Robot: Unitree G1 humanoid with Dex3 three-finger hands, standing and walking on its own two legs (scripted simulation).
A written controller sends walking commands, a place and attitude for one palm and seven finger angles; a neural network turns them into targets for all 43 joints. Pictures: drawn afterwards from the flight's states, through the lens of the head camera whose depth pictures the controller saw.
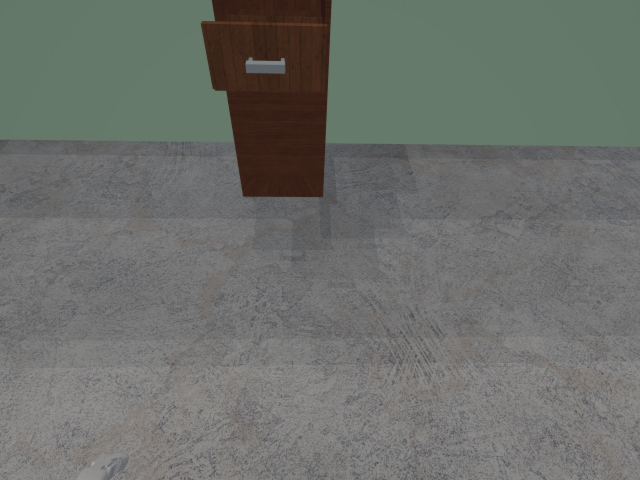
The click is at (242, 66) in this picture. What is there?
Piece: drawer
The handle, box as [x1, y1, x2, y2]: [245, 57, 284, 73]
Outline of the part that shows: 245,63 246,72 284,73 284,58 281,58 280,61 253,61 252,57 249,57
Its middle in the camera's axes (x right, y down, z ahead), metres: -0.15 -0.48 +1.07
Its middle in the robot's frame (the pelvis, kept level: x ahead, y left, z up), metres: +1.12 +0.21 +0.01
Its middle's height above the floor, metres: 0.78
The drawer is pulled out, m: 0.29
